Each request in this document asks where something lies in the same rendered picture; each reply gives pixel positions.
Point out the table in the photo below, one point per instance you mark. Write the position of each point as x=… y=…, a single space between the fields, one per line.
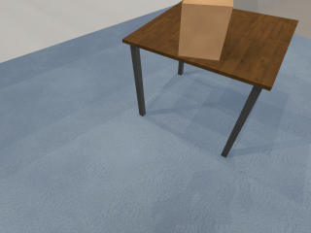
x=253 y=51

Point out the carton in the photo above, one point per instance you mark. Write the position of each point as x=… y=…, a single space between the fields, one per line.
x=203 y=27

